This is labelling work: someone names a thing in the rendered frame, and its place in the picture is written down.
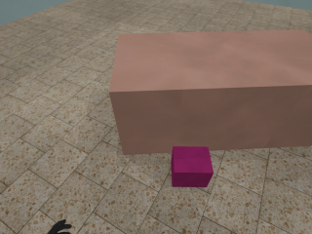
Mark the robot left hand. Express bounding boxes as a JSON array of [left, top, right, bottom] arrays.
[[47, 219, 72, 234]]

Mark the pedestal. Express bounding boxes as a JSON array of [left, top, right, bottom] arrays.
[[109, 29, 312, 155]]

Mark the carton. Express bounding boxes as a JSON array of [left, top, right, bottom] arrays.
[[171, 146, 214, 187]]

